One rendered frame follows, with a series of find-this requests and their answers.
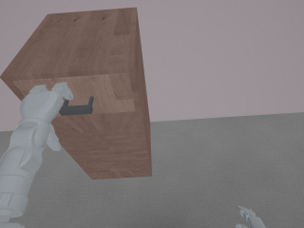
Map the handle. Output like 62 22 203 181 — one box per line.
59 96 94 116

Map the drawer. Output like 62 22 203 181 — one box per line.
13 73 135 117

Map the robot right hand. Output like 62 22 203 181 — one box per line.
235 206 266 228

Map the robot left forearm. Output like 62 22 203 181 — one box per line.
0 118 50 222

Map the cabinet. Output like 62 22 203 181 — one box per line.
0 7 152 180

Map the robot left hand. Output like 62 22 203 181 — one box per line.
19 82 73 151

